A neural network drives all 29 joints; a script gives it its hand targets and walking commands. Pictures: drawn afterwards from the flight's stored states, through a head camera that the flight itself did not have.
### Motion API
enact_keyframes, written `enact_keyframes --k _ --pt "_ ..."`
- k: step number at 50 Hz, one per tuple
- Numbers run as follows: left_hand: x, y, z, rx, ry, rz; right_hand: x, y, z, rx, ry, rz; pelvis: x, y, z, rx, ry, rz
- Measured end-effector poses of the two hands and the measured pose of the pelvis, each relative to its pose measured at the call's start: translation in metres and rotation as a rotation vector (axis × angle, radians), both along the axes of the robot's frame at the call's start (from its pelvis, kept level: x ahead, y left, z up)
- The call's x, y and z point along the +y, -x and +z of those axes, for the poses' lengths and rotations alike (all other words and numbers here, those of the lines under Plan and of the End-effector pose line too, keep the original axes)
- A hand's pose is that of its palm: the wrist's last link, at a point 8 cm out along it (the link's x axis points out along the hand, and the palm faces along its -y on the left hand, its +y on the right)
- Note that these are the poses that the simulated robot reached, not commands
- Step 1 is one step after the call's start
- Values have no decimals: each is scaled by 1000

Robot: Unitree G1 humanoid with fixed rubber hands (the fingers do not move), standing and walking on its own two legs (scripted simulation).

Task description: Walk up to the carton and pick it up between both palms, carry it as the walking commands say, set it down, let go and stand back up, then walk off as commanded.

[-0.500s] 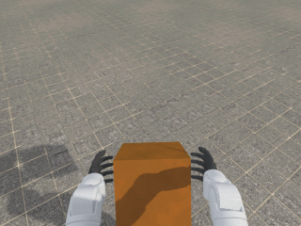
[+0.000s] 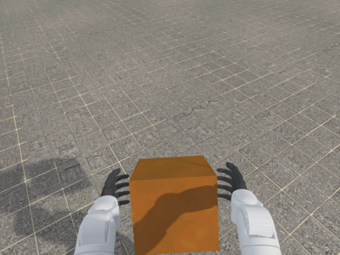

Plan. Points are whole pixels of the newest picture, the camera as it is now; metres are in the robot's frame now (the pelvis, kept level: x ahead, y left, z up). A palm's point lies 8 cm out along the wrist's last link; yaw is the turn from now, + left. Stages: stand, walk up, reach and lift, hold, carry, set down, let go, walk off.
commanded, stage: hold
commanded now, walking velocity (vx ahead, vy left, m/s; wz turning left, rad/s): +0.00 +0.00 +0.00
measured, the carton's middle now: (173, 198) +0.32 +0.00 -0.09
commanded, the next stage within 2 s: set down in 0.36 s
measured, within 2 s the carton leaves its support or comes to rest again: neither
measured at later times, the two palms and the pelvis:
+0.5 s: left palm (115, 213) +0.23 +0.13 +0.03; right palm (252, 205) +0.24 -0.17 +0.04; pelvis -0.05 -0.01 +0.00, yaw +2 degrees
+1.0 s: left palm (118, 209) +0.26 +0.14 -0.04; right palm (235, 200) +0.28 -0.15 -0.02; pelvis -0.07 -0.05 -0.03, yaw +7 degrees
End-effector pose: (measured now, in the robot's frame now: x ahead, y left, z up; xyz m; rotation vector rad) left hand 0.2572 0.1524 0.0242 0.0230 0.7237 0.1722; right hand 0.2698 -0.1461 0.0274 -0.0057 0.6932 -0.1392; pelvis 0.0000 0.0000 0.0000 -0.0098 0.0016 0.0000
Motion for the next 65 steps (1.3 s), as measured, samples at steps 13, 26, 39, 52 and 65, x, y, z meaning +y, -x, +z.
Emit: enact_keyframes --k 13,26,39,52,65 --pt "-12 23 17 -17 -50 -42 -11 29 14 -23 -8 -25 -1 8 10 -134 -5 30" --pt "-21 31 4 13 -40 -9 -19 32 11 -19 -32 -21 -15 49 -1 -183 -23 45" --pt "-15 19 -20 16 -36 71 -8 8 -15 -27 -39 -45 -40 66 -19 -130 -26 112" --pt "-9 -9 -71 31 0 26 -7 -12 -60 5 -34 -26 -45 61 -28 40 5 121" --pt "-11 -20 -129 48 -10 32 -3 -22 -125 9 -45 -126 -16 39 -49 327 21 99"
